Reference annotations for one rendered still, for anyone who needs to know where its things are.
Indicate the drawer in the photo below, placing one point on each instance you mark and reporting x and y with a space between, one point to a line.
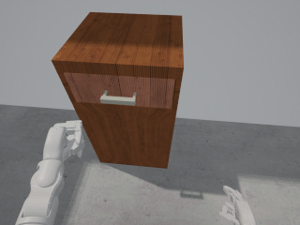
150 92

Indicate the left robot forearm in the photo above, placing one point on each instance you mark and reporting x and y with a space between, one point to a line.
46 184

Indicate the left robot hand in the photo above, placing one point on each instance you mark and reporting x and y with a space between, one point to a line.
57 140

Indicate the cabinet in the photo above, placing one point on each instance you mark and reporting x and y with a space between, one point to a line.
130 45

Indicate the handle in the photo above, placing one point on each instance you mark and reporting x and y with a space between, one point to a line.
131 101

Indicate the right robot hand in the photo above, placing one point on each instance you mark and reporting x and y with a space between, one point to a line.
240 213

